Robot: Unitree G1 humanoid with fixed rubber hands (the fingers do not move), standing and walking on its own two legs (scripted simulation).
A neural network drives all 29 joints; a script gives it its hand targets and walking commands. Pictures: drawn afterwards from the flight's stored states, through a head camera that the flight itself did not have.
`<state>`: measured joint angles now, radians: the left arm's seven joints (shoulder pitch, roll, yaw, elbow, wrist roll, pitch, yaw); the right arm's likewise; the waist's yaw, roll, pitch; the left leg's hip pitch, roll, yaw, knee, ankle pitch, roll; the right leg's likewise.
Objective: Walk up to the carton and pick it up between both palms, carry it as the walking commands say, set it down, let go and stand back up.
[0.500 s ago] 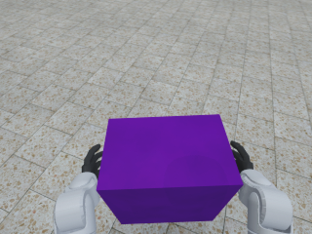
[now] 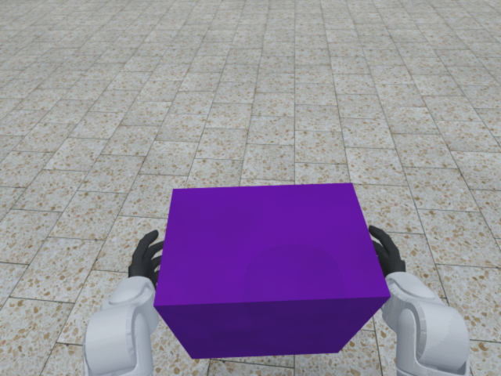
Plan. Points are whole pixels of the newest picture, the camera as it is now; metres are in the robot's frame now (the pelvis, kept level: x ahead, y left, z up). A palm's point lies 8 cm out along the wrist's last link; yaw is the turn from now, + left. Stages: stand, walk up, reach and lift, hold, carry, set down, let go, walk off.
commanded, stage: carry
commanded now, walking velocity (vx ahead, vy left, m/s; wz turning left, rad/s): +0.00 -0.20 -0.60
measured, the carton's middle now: (264, 279) +0.27 +0.01 +0.02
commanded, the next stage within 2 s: none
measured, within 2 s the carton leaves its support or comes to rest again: neither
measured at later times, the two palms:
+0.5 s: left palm (340, 282) +0.24 -0.09 +0.08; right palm out of the picture +0.14 -0.42 +0.12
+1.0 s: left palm out of the picture +0.16 -0.34 +0.08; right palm out of the picture -0.02 -0.62 +0.10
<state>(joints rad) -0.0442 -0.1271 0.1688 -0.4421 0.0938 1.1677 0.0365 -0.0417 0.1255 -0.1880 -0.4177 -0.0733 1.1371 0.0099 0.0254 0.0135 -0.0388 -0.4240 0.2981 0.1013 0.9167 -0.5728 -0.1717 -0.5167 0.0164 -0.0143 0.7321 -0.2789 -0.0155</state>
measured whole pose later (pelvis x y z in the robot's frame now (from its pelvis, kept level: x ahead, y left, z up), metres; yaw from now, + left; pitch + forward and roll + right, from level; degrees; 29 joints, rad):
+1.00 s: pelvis -0.14 -0.35 +0.03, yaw -33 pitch +5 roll -1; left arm -0.04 -0.13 0.17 -0.44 0.09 1.15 0.03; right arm -0.04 0.13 -0.18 -0.43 -0.07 1.13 0.00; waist -0.01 -0.07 -0.04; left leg -0.38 0.04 0.11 0.51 -0.20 0.00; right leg -0.50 0.20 0.05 0.74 -0.28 0.07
